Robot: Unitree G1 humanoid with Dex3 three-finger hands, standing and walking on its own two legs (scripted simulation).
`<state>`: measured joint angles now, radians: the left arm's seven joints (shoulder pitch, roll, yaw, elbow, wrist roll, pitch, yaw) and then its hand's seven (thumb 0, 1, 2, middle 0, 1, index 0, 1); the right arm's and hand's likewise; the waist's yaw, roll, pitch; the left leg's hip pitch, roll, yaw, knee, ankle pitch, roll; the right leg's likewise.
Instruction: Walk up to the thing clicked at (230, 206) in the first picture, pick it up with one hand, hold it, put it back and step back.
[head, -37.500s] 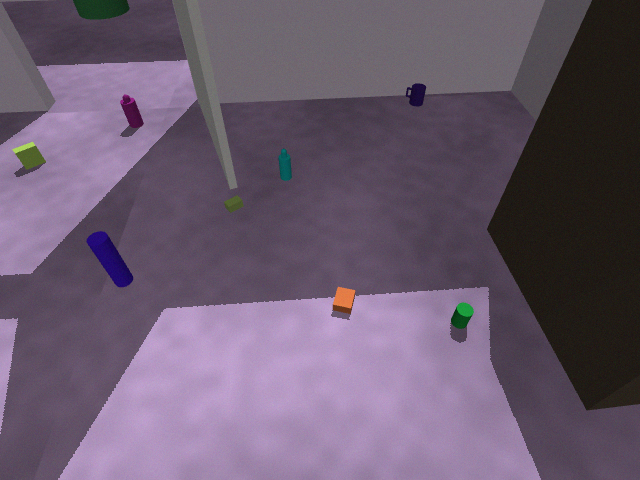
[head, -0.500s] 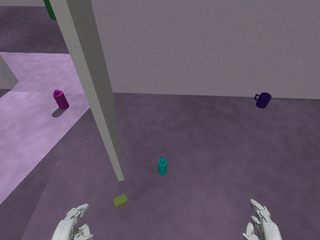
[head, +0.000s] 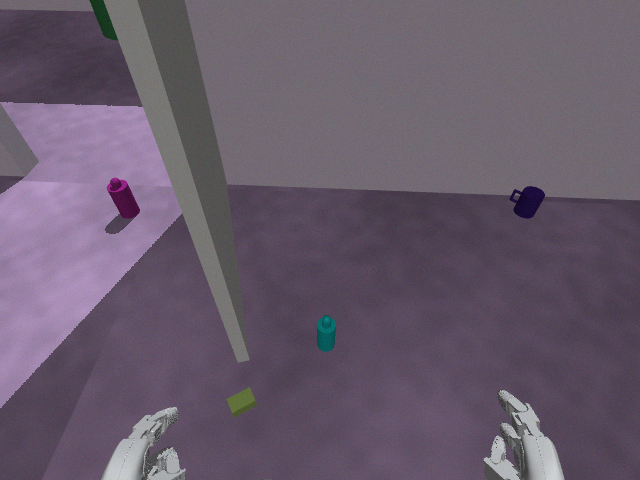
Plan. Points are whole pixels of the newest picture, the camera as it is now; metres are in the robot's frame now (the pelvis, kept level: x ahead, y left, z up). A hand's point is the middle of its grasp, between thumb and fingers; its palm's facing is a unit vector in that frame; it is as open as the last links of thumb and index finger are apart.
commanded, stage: home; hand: left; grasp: from above
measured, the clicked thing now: (242, 402) +0.47 +0.24 -0.69
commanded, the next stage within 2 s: stand in 0.84 s
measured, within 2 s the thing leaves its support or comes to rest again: neither
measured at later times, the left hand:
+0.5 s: hand (181, 473) +0.17 +0.18 -0.05, palm faces +0.03 -0.98 -0.20, open 7.4 cm
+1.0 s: hand (179, 475) +0.17 +0.19 -0.06, palm faces +0.01 -0.96 -0.27, open 7.4 cm
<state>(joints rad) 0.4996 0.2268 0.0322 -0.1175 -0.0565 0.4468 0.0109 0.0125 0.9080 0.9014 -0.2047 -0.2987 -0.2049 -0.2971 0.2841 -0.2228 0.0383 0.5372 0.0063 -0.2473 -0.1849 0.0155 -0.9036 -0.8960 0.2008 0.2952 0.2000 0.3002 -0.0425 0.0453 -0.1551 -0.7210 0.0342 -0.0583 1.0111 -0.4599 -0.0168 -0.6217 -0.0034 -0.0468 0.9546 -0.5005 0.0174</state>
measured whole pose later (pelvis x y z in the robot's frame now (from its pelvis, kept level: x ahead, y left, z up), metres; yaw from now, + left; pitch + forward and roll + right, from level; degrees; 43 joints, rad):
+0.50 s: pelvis +0.01 +0.00 +0.00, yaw +0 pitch +10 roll -3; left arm 0.50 0.23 0.03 -0.12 -0.06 0.44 0.01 0.01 0.91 0.90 -0.20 -0.30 -0.20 -0.30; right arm 0.29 -0.22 0.03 0.54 0.01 -0.23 -0.18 0.02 -0.90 -0.90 0.20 0.30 0.20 0.30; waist -0.05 0.05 -0.16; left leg -0.72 0.04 -0.05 1.02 -0.47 -0.01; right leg -0.62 0.00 -0.04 0.96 -0.51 0.02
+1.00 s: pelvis +0.00 +0.00 +0.01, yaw +0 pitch +6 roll -1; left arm 0.38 0.25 0.00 0.11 0.01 0.26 0.03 0.01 0.91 0.90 -0.21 -0.30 -0.21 -0.30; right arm 0.24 -0.24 0.02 0.63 -0.06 -0.16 -0.13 0.01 -0.90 -0.90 0.20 0.29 0.20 0.30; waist -0.02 0.02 -0.07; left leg -0.63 0.02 -0.04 0.97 -0.45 -0.01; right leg -0.54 -0.02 -0.04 0.94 -0.50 0.02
